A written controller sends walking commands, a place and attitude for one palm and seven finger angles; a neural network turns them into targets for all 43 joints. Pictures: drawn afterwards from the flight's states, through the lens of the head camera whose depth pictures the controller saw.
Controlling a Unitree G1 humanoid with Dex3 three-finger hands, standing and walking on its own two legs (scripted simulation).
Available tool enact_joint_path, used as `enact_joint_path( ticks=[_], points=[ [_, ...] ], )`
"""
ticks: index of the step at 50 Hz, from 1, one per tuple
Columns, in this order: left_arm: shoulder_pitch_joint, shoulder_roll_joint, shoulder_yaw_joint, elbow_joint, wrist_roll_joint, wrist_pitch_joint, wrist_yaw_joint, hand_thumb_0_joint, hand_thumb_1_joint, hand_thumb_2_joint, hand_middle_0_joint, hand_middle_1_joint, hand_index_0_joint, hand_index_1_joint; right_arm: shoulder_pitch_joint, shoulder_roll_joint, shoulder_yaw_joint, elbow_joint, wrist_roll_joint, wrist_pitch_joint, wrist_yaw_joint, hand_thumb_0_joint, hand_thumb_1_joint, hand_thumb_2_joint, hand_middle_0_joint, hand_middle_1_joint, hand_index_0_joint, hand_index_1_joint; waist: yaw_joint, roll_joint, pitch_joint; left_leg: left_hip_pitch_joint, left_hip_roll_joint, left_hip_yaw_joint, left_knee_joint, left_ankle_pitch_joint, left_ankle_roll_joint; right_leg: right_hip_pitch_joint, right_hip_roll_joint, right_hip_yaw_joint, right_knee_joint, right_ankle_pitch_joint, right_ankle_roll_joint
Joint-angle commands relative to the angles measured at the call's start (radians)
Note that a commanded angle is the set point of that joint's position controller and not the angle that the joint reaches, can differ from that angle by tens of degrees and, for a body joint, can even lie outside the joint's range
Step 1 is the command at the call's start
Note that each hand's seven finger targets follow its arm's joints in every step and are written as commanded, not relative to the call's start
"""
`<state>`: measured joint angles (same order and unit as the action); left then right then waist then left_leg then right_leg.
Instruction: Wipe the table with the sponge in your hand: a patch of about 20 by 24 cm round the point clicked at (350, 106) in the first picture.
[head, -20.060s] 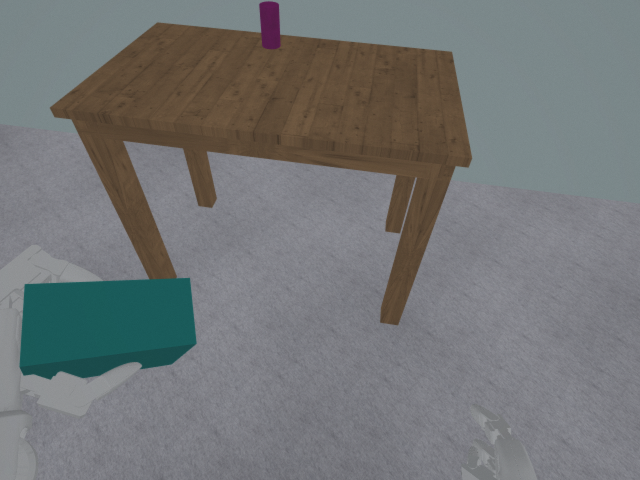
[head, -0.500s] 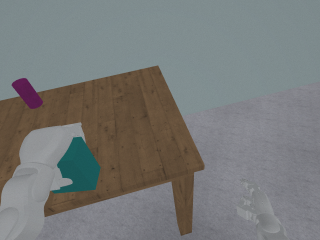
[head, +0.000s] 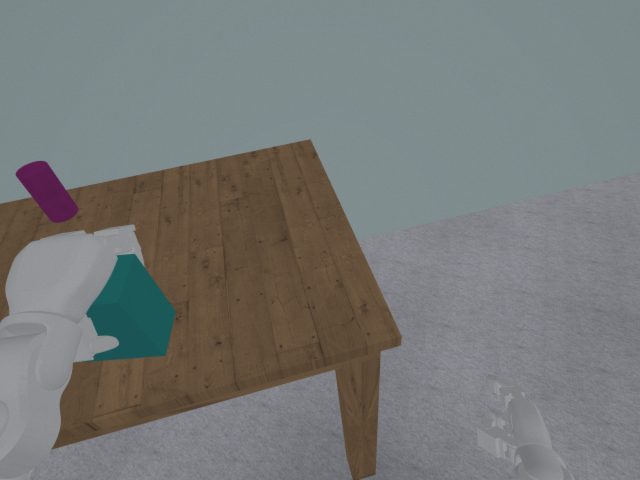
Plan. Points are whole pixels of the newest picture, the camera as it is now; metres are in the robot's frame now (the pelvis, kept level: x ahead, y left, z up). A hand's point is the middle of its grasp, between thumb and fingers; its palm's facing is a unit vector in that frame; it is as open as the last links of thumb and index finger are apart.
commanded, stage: move the sponge above the wiping area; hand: left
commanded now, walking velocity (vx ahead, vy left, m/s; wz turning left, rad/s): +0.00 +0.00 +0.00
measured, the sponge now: (115, 320) +0.24 +0.30 +0.10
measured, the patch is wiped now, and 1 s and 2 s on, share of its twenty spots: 0.00 0.00 0.00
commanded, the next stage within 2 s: none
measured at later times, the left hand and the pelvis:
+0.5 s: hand (83, 276) +0.26 +0.32 +0.16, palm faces +0.20 -0.04 -0.98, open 10.3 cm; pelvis +0.01 +0.02 +0.00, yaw +0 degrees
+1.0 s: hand (93, 295) +0.25 +0.32 +0.13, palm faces +0.10 -0.08 -0.99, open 10.3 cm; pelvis +0.01 +0.02 +0.00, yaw +0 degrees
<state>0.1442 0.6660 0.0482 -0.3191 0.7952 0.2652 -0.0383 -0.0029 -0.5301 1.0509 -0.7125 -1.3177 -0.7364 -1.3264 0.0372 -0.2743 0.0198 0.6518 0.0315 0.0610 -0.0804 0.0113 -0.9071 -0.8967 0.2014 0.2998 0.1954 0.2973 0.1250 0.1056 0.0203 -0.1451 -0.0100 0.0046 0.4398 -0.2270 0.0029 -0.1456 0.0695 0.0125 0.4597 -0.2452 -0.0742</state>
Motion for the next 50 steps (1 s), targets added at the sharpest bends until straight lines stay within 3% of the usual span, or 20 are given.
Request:
enact_joint_path(
  ticks=[1, 2, 5, 7, 11, 12, 13, 17, 18, 22, 23, 26, 31, 33, 37, 38, 42, 43, 47, 50],
  points=[
    [-0.192, 0.185, 0.204, -0.03, -0.026, 0.097, 0.07, 0.0, 0.1, 1.3, -1.2, -1.6, -1.2, -1.6, -0.215, -0.098, -0.036, -0.163, 0.019, -0.039, 0.013, 0.0, -0.9, -0.9, 0.2, 0.3, 0.2, 0.3, 0.003, -0.035, -0.12, -0.024, -0.019, -0.049, -0.054, 0.181, 0.028, 0.031, -0.068, 0.121, -0.105, 0.148, 0.011],
    [-0.146, 0.151, 0.189, 0.007, -0.041, 0.12, 0.052, 0.0, 0.1, 1.3, -1.2, -1.6, -1.2, -1.6, -0.262, -0.099, -0.027, -0.169, 0.029, -0.043, 0.014, 0.0, -0.9, -0.9, 0.2, 0.3, 0.2, 0.3, 0.004, -0.058, -0.067, -0.039, -0.021, -0.045, -0.055, 0.154, 0.028, -0.004, -0.059, 0.144, -0.119, 0.107, 0.006],
    [-0.138, 0.121, 0.096, -0.022, -0.042, 0.156, -0.009, 0.0, 0.1, 1.3, -1.2, -1.6, -1.2, -1.6, -0.233, -0.117, -0.021, -0.193, 0.033, -0.031, 0.008, 0.0, -0.9, -0.9, 0.2, 0.3, 0.2, 0.3, -0.021, -0.109, -0.09, -0.056, -0.021, -0.042, -0.071, 0.129, 0.037, 0.008, -0.068, 0.091, -0.104, 0.116, 0.03],
    [-0.17, 0.09, 0.052, -0.078, -0.023, 0.163, -0.033, 0.0, 0.1, 1.3, -1.2, -1.6, -1.2, -1.6, -0.286, -0.102, -0.01, -0.214, 0.037, -0.045, 0.004, 0.0, -0.9, -0.9, 0.2, 0.3, 0.2, 0.3, -0.028, -0.103, -0.109, -0.031, -0.027, -0.039, -0.062, 0.119, 0.045, -0.006, -0.059, 0.119, -0.108, 0.088, 0.024],
    [-0.3, 0.221, 0.103, -0.23, 0.075, 0.103, -0.04, 0.0, 0.1, 1.3, -1.2, -1.6, -1.2, -1.6, -0.23, -0.101, -0.017, -0.218, 0.004, -0.044, -0.005, 0.0, -0.9, -0.9, 0.2, 0.3, 0.2, 0.3, -0.018, -0.065, -0.278, 0.035, -0.04, -0.049, -0.046, 0.206, 0.061, 0.072, -0.069, 0.103, -0.068, 0.17, 0.023],
    [-0.362, 0.294, 0.171, -0.302, 0.092, 0.073, -0.019, 0.0, 0.1, 1.3, -1.2, -1.6, -1.2, -1.6, -0.272, -0.093, -0.009, -0.222, 0.002, -0.056, -0.008, 0.0, -0.9, -0.9, 0.2, 0.3, 0.2, 0.3, -0.009, -0.031, -0.305, 0.07, -0.039, -0.06, -0.039, 0.219, 0.061, 0.076, -0.047, 0.143, -0.072, 0.163, 0.005],
    [-0.379, 0.283, 0.168, -0.285, 0.109, 0.042, 0.003, 0.0, 0.1, 1.3, -1.2, -1.6, -1.2, -1.6, -0.223, -0.08, -0.01, -0.213, -0.01, -0.063, -0.014, 0.0, -0.9, -0.9, 0.2, 0.3, 0.2, 0.3, -0.006, -0.024, -0.343, 0.074, -0.039, -0.05, -0.033, 0.251, 0.062, 0.104, -0.059, 0.101, -0.058, 0.185, 0.009],
    [-0.355, 0.299, 0.248, -0.157, 0.108, 0.008, 0.085, 0.0, 0.1, 1.3, -1.2, -1.6, -1.2, -1.6, -0.214, -0.076, -0.018, -0.167, -0.003, -0.049, -0.006, 0.0, -0.9, -0.9, 0.2, 0.3, 0.2, 0.3, 0.013, 0.04, -0.244, 0.074, -0.033, -0.079, -0.053, 0.253, 0.042, 0.056, -0.03, 0.153, -0.097, 0.16, -0.029],
    [-0.36, 0.213, 0.184, -0.129, 0.09, 0.018, 0.1, 0.0, 0.1, 1.3, -1.2, -1.6, -1.2, -1.6, -0.191, -0.069, -0.023, -0.164, 0.0, -0.043, 0.001, 0.0, -0.9, -0.9, 0.2, 0.3, 0.2, 0.3, -0.002, 0.036, -0.234, 0.062, -0.021, -0.06, -0.058, 0.26, 0.039, 0.06, -0.046, 0.1, -0.091, 0.175, -0.015],
    [-0.232, 0.162, 0.178, -0.006, 0.03, 0.119, 0.095, 0.0, 0.1, 1.3, -1.2, -1.6, -1.2, -1.6, -0.265, -0.091, -0.02, -0.158, 0.02, -0.025, 0.024, 0.0, -0.9, -0.9, 0.2, 0.3, 0.2, 0.3, 0.023, 0.013, -0.153, 0.011, -0.019, -0.066, -0.086, 0.225, 0.02, 0.044, -0.043, 0.117, -0.1, 0.15, -0.019],
    [-0.198, 0.082, 0.1, -0.023, 0.011, 0.14, 0.072, 0.0, 0.1, 1.3, -1.2, -1.6, -1.2, -1.6, -0.24, -0.096, -0.022, -0.173, 0.018, -0.017, 0.028, 0.0, -0.9, -0.9, 0.2, 0.3, 0.2, 0.3, 0.007, -0.032, -0.175, 0.001, -0.012, -0.048, -0.088, 0.247, 0.023, 0.072, -0.057, 0.062, -0.085, 0.201, -0.001],
    [-0.139, 0.025, 0.016, -0.068, -0.002, 0.19, 0.006, 0.0, 0.1, 1.3, -1.2, -1.6, -1.2, -1.6, -0.253, -0.101, -0.017, -0.2, 0.027, -0.006, 0.031, 0.0, -0.9, -0.9, 0.2, 0.3, 0.2, 0.3, -0.01, -0.082, -0.161, -0.006, -0.014, -0.053, -0.091, 0.241, 0.03, 0.062, -0.06, 0.05, -0.084, 0.222, 0.016],
    [-0.254, 0.102, 0.012, -0.188, 0.078, 0.172, -0.035, 0.0, 0.1, 1.3, -1.2, -1.6, -1.2, -1.6, -0.239, -0.102, -0.012, -0.22, 0.012, -0.005, 0.025, 0.0, -0.9, -0.9, 0.2, 0.3, 0.2, 0.3, -0.024, -0.082, -0.223, 0.028, -0.021, -0.061, -0.08, 0.236, 0.05, 0.059, -0.056, 0.064, -0.07, 0.193, 0.015],
    [-0.361, 0.147, 0.035, -0.264, 0.134, 0.125, -0.007, 0.0, 0.1, 1.3, -1.2, -1.6, -1.2, -1.6, -0.227, -0.087, -0.006, -0.224, 0.001, -0.018, 0.019, 0.0, -0.9, -0.9, 0.2, 0.3, 0.2, 0.3, -0.02, -0.046, -0.295, 0.07, -0.017, -0.067, -0.068, 0.267, 0.054, 0.077, -0.045, 0.064, -0.056, 0.175, 0.005],
    [-0.375, 0.243, 0.163, -0.196, 0.156, 0.049, 0.079, 0.0, 0.1, 1.3, -1.2, -1.6, -1.2, -1.6, -0.22, -0.082, -0.012, -0.183, -0.007, -0.02, 0.011, 0.0, -0.9, -0.9, 0.2, 0.3, 0.2, 0.3, 0.007, 0.018, -0.262, 0.085, -0.02, -0.095, -0.077, 0.267, 0.045, 0.066, -0.016, 0.117, -0.082, 0.154, -0.026],
    [-0.399, 0.166, 0.106, -0.154, 0.154, 0.046, 0.095, 0.0, 0.1, 1.3, -1.2, -1.6, -1.2, -1.6, -0.195, -0.069, -0.014, -0.173, -0.004, -0.017, 0.011, 0.0, -0.9, -0.9, 0.2, 0.3, 0.2, 0.3, -0.011, 0.003, -0.258, 0.079, -0.015, -0.073, -0.072, 0.282, 0.039, 0.063, -0.029, 0.079, -0.076, 0.167, -0.019],
    [-0.299, 0.145, 0.131, -0.041, 0.1, 0.112, 0.122, 0.0, 0.1, 1.3, -1.2, -1.6, -1.2, -1.6, -0.25, -0.082, -0.016, -0.157, 0.013, -0.006, 0.03, 0.0, -0.9, -0.9, 0.2, 0.3, 0.2, 0.3, 0.016, 0.033, -0.205, 0.048, -0.023, -0.08, -0.089, 0.272, 0.022, 0.062, -0.027, 0.108, -0.089, 0.168, -0.031],
    [-0.279, 0.073, 0.072, -0.039, 0.075, 0.135, 0.112, 0.0, 0.1, 1.3, -1.2, -1.6, -1.2, -1.6, -0.238, -0.084, -0.02, -0.163, 0.013, -0.004, 0.034, 0.0, -0.9, -0.9, 0.2, 0.3, 0.2, 0.3, 0.006, 0.012, -0.217, 0.039, -0.016, -0.057, -0.087, 0.286, 0.023, 0.079, -0.045, 0.061, -0.084, 0.209, -0.014],
    [-0.122, 0.043, 0.041, -0.016, 0.039, 0.227, 0.033, 0.0, 0.1, 1.3, -1.2, -1.6, -1.2, -1.6, -0.291, -0.099, -0.012, -0.185, 0.027, 0.012, 0.043, 0.0, -0.9, -0.9, 0.2, 0.3, 0.2, 0.3, 0.002, -0.064, -0.161, 0.001, -0.023, -0.058, -0.084, 0.264, 0.03, 0.072, -0.042, 0.095, -0.085, 0.242, -0.006],
    [-0.196, 0.036, -0.027, -0.038, 0.051, 0.23, -0.027, 0.0, 0.1, 1.3, -1.2, -1.6, -1.2, -1.6, -0.251, -0.108, -0.009, -0.201, 0.027, 0.019, 0.034, 0.0, -0.9, -0.9, 0.2, 0.3, 0.2, 0.3, -0.035, -0.118, -0.155, -0.015, -0.026, -0.051, -0.082, 0.215, 0.046, 0.058, -0.056, 0.069, -0.087, 0.213, 0.016]
  ],
)
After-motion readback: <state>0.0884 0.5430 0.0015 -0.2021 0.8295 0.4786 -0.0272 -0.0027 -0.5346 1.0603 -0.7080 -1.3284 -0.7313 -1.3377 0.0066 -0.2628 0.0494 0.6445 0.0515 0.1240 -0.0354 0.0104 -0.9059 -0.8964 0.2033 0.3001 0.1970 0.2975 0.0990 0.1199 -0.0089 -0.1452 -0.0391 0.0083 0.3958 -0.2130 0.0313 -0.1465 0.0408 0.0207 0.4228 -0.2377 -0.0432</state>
